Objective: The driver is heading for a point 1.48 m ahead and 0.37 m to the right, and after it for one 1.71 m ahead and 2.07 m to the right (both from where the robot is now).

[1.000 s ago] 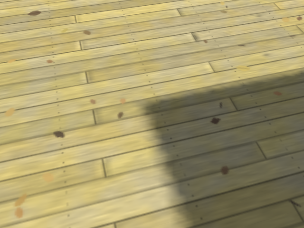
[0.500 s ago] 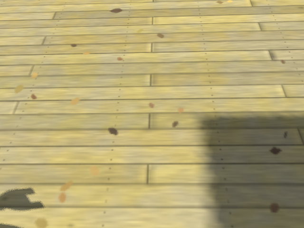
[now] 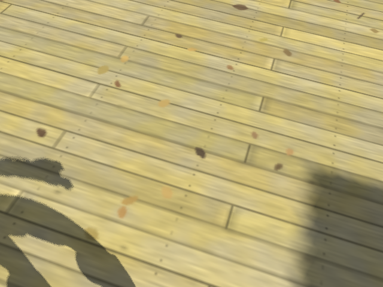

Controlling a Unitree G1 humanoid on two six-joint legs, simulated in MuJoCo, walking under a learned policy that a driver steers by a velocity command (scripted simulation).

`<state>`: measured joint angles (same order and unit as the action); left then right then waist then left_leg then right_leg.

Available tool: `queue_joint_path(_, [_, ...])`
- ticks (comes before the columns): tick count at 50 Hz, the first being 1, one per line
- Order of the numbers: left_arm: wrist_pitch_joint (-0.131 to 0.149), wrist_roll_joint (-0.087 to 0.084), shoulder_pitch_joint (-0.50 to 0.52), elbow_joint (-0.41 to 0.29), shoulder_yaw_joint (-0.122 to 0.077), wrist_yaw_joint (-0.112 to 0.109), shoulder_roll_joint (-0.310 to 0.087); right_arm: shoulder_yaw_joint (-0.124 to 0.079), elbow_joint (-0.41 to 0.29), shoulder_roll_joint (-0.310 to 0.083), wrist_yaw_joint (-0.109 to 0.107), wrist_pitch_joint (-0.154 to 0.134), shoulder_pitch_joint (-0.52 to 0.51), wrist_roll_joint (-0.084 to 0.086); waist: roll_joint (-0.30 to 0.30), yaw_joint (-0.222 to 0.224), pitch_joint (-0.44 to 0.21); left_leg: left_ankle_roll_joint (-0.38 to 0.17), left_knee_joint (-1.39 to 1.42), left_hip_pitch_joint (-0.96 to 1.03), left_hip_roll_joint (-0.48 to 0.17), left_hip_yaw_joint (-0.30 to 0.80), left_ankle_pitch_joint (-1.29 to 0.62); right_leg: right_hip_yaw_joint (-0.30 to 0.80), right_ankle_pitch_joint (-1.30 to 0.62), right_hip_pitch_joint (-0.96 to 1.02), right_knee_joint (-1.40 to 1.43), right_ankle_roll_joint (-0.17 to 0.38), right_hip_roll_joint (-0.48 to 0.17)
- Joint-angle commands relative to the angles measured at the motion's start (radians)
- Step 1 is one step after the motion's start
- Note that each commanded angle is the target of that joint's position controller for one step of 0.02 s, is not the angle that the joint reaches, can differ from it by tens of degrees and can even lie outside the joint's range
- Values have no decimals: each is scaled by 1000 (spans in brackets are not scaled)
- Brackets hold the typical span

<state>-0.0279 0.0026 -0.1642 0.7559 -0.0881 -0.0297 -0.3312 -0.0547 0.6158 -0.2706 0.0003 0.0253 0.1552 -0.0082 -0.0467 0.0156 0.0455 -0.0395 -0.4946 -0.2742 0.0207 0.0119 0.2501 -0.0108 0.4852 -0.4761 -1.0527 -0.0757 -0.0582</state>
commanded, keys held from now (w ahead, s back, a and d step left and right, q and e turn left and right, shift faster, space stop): no key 0.46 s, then w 0.36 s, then w+e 0.18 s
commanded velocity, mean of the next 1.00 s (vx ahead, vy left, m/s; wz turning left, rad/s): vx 0.16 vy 0.00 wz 0.03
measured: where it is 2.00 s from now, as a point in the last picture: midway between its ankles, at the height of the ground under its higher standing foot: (233, 213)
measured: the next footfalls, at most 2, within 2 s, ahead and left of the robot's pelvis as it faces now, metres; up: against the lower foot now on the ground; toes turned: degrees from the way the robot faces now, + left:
right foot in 0.24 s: +0.04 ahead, -0.14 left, +0.00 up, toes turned +1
right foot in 1.14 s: +0.42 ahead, -0.13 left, +0.00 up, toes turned -7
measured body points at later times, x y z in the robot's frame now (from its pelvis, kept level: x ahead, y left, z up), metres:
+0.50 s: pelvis +0.00 -0.01 +0.00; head +0.01 -0.02 +0.45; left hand +0.11 +0.25 -0.12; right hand +0.13 -0.27 -0.13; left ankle +0.00 +0.10 -0.74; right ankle +0.00 -0.14 -0.74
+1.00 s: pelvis +0.15 +0.00 +0.00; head +0.18 +0.01 +0.45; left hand +0.36 +0.23 -0.10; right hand +0.09 -0.26 -0.13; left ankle +0.02 +0.10 -0.74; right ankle +0.31 -0.15 -0.69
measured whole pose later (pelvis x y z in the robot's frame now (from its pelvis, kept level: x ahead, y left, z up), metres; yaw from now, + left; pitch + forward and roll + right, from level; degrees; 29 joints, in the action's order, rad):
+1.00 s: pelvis +0.15 +0.00 +0.00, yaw -1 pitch +1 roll +0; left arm 0.07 -0.03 -0.08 0.77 -0.04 0.05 -0.28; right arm -0.03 0.95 -0.22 -0.01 -0.08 0.44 0.00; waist -0.04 -0.08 0.02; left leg -0.03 -0.17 0.11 0.03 -0.06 0.30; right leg -0.02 0.04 -0.65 -0.72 0.02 -0.07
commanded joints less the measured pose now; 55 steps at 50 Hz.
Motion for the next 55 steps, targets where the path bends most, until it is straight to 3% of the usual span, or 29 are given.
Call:
queue_joint_path(1, [7,-2,-14,-50,-19,-5,-74,-26,-47,-120,-14,-24,-48,-1,187,9,-141,-185,141,138,-224,176,-550,43,-96,-33,-39,-20,-3])
queue_joint_path(4, [6,-4,4,-49,2,-1,-33,-22,-28,-111,-18,-24,-57,-3,187,-7,-132,-177,142,137,-208,164,-443,40,-121,41,170,-21,-10])
queue_joint_path(7, [6,-4,25,-55,7,2,-40,-25,1,-131,-13,-18,-39,-7,194,-33,-108,-197,147,108,-227,212,-330,28,-85,121,316,-10,-1])
queue_joint_path(10, [14,-3,-20,-31,12,7,-32,-9,28,-104,-8,-19,-65,5,171,0,-84,-169,133,58,-207,234,-218,14,-216,241,544,16,13])
queue_joint_path(11, [20,10,-37,-22,17,10,-29,-1,46,-85,-6,-23,-47,8,138,16,-81,-128,129,23,-183,223,-169,27,-369,324,666,32,7])
queue_joint_path(12, [25,22,-49,-22,14,8,-67,5,61,-67,-4,-31,-11,-5,80,-1,-101,-74,102,-11,-139,198,-99,98,-538,406,667,53,-54])
queue_joint_path(13, [26,16,-39,-22,0,6,-133,-2,70,-81,3,-40,36,-17,-37,-57,-100,-34,81,-28,-69,135,-20,112,-594,407,613,91,-97])
queue_joint_path(14, [29,5,-8,-9,4,13,-96,1,76,-69,0,-38,15,-18,-97,-51,-97,3,84,51,-30,80,2,115,-386,288,631,124,-80])
queue_joint_path(15, [36,8,12,-17,16,19,-53,-4,80,-96,-5,-33,-35,-15,-59,-24,-64,14,63,79,-30,78,-11,105,-297,238,654,115,-55])
queue_joint_path(16, [42,16,16,-10,21,19,-41,-7,81,-90,-11,-26,-52,-9,-48,-22,-63,8,53,89,-34,78,-33,96,-282,223,661,99,-47])
queue_joint_path(18, [56,14,8,2,26,19,-37,-6,95,-81,-17,-10,-38,-8,-33,-19,-50,-3,58,81,-41,90,-73,79,-299,230,654,81,-32])
queue_joint_path(23, [57,9,-16,32,34,7,-33,-9,147,-66,-21,-13,-15,-3,23,-9,-45,3,66,73,-43,90,-104,65,-309,254,639,80,-18])
queue_joint_path(24, [54,8,-32,44,33,4,-35,-10,164,-65,-23,-12,2,-1,29,-8,-63,2,62,75,-29,75,-10,57,-213,262,642,87,-8])
queue_joint_path(26, [48,-6,-48,51,24,-2,-61,-20,181,-80,-27,-13,20,11,19,-5,-11,-14,24,-8,4,46,295,81,100,218,652,129,-6])
queue_joint_path(27, [50,-11,-56,49,24,-5,-65,-20,179,-77,-28,-21,18,14,9,0,34,-22,4,-70,5,45,373,126,216,195,679,157,-31])
queue_joint_path(29, [68,-20,-106,59,17,-5,-88,-16,171,-50,-21,-55,5,25,-57,11,75,-22,-95,-162,7,9,316,291,323,228,767,228,-138])
queue_joint_path(31, [77,-25,-122,72,5,-3,-119,-16,170,-40,-8,-85,-11,31,-125,6,90,-22,-195,-172,-8,-30,184,451,324,236,862,298,-255])
queue_joint_path(32, [79,-27,-99,65,5,-1,-119,-17,176,-42,-1,-95,5,36,-125,-13,91,-37,-160,-128,-21,-25,185,443,280,206,862,298,-258])
queue_joint_path(34, [74,-34,-1,36,14,9,-88,-26,240,-53,7,-106,136,39,-97,-91,63,-61,33,142,-5,-36,104,280,135,81,788,228,-156])
queue_joint_path(35, [78,-30,46,13,27,12,-43,-42,279,-98,5,-108,225,34,-7,-123,42,-80,96,248,-63,81,121,157,6,4,633,170,-70])
queue_joint_path(36, [94,-24,75,-20,41,12,17,-65,309,-178,3,-111,332,31,235,-140,8,-161,234,398,-224,396,244,-21,-100,-156,306,94,63])
queue_joint_path(37, [114,-31,90,-44,32,8,-26,-67,300,-205,13,-121,365,19,309,-160,10,-267,314,460,-374,664,164,32,52,-315,78,83,92])
queue_joint_path(38, [125,-45,50,-30,20,14,-57,-46,289,-145,13,-132,319,10,196,-114,25,-273,285,480,-381,617,94,92,49,-389,-59,102,41])
queue_joint_path(40, [137,-44,32,-13,23,31,-38,-32,274,-111,13,-136,273,14,119,-81,21,-214,292,494,-331,451,16,89,-107,-447,-86,138,-20])
queue_joint_path(43, [128,-33,64,-15,29,61,-2,-9,280,-63,7,-114,272,6,138,-74,19,-149,324,431,-255,223,-257,39,-254,-381,21,122,-50])
queue_joint_path(47, [113,-30,190,-69,56,78,52,-11,282,-111,-14,-109,264,0,119,-98,62,-128,390,259,-204,41,-282,-18,-448,-236,292,83,-15])
queue_joint_path(51, [107,-35,262,-114,55,86,20,-18,304,-142,-15,-119,291,13,132,-100,95,-115,422,258,-247,-33,-298,-28,-536,-133,449,117,12])
queue_joint_path(53, [108,-31,261,-127,47,95,-4,-22,302,-150,-14,-114,275,16,129,-72,79,-93,352,333,-266,-74,-511,-41,-501,-110,479,157,35])
queue_joint_path(55, [103,-28,173,-117,24,98,-44,-32,291,-178,-21,-99,257,9,162,-10,-13,-65,174,398,-272,-112,-892,-85,-419,9,455,198,92])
